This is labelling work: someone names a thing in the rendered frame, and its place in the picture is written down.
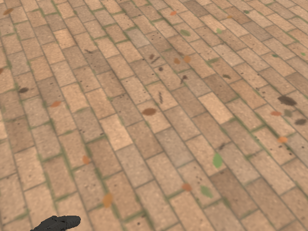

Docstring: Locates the left robot hand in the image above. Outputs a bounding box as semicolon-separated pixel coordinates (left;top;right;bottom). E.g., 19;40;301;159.
30;216;81;231

